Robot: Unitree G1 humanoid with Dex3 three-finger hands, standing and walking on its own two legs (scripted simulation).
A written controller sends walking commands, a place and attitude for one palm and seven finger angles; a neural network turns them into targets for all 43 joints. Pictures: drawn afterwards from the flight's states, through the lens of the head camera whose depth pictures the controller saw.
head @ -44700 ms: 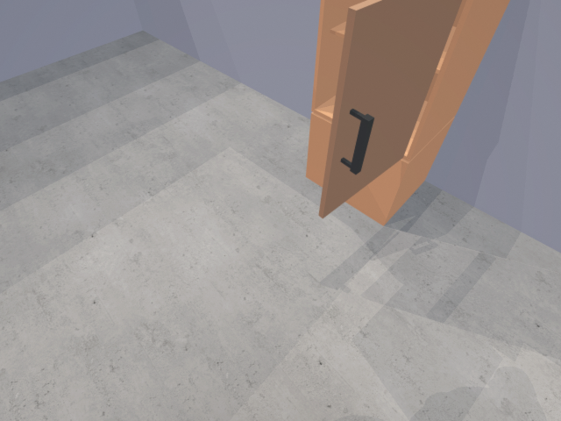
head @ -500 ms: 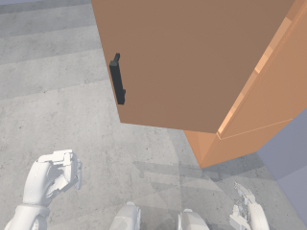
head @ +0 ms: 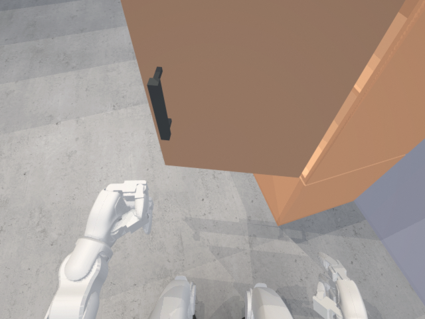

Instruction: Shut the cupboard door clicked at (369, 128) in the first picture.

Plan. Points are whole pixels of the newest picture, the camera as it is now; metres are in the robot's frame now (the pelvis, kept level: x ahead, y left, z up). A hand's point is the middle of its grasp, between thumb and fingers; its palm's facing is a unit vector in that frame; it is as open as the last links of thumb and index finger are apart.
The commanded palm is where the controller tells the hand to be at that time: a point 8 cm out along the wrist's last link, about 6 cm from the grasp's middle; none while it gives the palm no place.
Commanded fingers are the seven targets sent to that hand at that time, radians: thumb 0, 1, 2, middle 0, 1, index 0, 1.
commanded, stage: bring the fist close to the handle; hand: left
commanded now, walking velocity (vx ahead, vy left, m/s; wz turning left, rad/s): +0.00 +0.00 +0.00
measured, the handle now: (162, 106) +0.53 +0.14 +0.06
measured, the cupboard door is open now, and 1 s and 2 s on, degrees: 66 66 55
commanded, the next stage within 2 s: push the door shut along its arc in 1.06 s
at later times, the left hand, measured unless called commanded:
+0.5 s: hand (163, 151) +0.40 +0.12 +0.07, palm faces -0.07 -1.00 -0.03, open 3.1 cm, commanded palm +0.39 +0.17 +0.06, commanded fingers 0.00 0.90 0.90 -1.30 -1.50 -1.30 -1.50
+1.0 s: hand (172, 142) +0.44 +0.11 +0.05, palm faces -0.05 -1.00 -0.03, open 3.1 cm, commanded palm +0.42 +0.16 +0.06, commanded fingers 0.00 0.90 0.90 -1.30 -1.50 -1.30 -1.50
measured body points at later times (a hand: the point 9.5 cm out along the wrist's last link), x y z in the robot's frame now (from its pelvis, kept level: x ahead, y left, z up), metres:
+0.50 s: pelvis +0.01 -0.01 +0.01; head +0.10 -0.01 +0.45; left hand +0.40 +0.17 +0.07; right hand +0.14 -0.26 -0.10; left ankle +0.04 +0.10 -0.63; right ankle +0.03 -0.12 -0.63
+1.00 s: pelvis +0.00 -0.01 +0.01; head +0.11 -0.02 +0.45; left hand +0.43 +0.16 +0.06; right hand +0.06 -0.27 -0.11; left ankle +0.04 +0.10 -0.63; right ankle +0.03 -0.12 -0.63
